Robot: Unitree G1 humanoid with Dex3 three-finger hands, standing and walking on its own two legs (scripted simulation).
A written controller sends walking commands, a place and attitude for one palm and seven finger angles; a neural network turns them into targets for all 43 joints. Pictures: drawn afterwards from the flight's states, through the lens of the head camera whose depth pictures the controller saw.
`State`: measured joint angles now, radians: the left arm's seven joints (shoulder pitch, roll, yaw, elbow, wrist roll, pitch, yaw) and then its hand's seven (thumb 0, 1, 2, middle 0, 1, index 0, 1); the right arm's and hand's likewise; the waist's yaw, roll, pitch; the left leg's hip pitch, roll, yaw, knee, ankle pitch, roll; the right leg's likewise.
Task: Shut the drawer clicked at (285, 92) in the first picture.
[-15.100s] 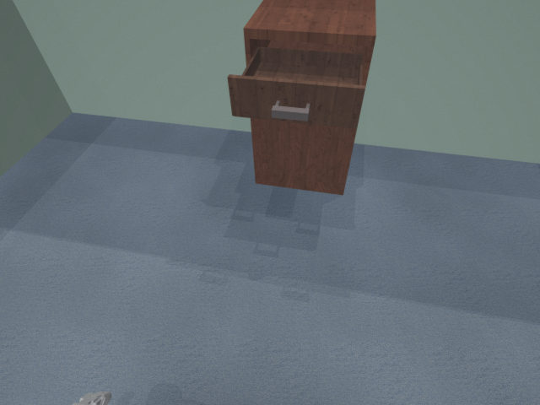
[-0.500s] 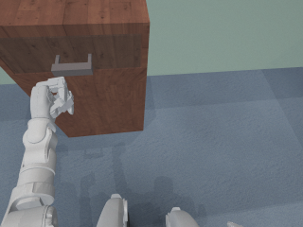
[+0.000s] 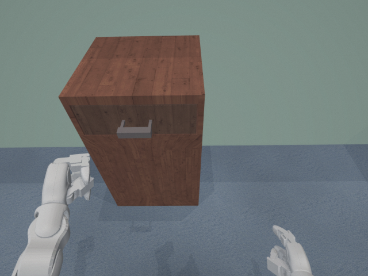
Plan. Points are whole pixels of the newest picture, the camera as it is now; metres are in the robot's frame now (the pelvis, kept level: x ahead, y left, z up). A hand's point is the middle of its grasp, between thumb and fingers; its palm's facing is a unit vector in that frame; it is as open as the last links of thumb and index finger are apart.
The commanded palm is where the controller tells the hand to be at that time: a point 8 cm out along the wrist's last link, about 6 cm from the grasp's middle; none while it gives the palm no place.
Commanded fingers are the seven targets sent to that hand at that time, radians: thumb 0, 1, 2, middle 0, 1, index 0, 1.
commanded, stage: draw the hand back to the body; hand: left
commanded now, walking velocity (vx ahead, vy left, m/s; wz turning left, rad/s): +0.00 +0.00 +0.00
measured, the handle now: (135, 127) +0.59 +0.22 -0.07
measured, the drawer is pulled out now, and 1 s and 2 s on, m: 0.00 0.00 0.00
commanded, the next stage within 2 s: step back with the hand held close in 0.60 s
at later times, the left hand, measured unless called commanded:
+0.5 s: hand (39, 204) +0.18 +0.23 +0.18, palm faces +0.39 -0.82 -0.41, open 3.2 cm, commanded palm +0.14 +0.27 +0.19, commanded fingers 0.00 0.90 0.90 -1.40 -1.60 -1.40 -1.60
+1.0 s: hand (44, 202) +0.19 +0.23 +0.16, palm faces +0.27 -0.83 -0.49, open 3.2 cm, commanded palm +0.14 +0.28 +0.19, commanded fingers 0.00 0.90 0.90 -1.40 -1.60 -1.40 -1.60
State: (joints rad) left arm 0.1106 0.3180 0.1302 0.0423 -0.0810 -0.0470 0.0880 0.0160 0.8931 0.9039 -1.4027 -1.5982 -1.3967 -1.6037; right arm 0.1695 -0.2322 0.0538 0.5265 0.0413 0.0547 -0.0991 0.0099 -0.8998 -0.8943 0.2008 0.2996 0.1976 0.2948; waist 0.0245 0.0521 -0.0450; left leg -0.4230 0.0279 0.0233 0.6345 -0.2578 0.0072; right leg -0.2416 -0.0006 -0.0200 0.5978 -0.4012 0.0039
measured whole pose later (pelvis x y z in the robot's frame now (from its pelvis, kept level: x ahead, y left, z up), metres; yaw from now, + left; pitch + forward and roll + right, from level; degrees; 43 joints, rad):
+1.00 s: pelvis +0.00 +0.00 +0.02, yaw -1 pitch +0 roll -1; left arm 0.62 0.38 0.34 -0.51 -0.07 -0.16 0.08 0.01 0.89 0.90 -1.41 -1.60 -1.40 -1.60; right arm 0.16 -0.24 -0.02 0.54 0.00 0.04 -0.07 0.01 -0.90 -0.89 0.20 0.30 0.20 0.30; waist 0.01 0.06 0.04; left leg -0.27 0.03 0.05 0.44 -0.16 0.01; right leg -0.10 0.00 0.00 0.40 -0.29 0.01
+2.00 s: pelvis -0.17 +0.04 +0.00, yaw -3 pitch +2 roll -3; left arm 0.63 0.41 0.37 -0.63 -0.05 -0.27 0.12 0.01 0.88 0.90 -1.41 -1.60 -1.41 -1.60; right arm 0.19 -0.18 0.00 0.64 -0.01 -0.05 -0.06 0.01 -0.90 -0.89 0.20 0.30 0.20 0.30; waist 0.02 0.01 -0.02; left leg -0.45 0.00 0.03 0.61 -0.15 0.01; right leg -0.21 0.04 0.02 0.54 -0.36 0.01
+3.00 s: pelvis -0.23 +0.06 +0.01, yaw -2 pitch +0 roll -1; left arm 0.63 0.38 0.36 -0.59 -0.04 -0.22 0.15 0.01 0.89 0.90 -1.41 -1.60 -1.40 -1.60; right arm 0.17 -0.18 0.01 0.59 0.00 -0.11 -0.05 0.01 -0.90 -0.89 0.20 0.30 0.20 0.30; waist 0.01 0.00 0.05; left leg -0.29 0.02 0.04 0.52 -0.23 0.01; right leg -0.19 0.02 -0.06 0.48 -0.30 -0.02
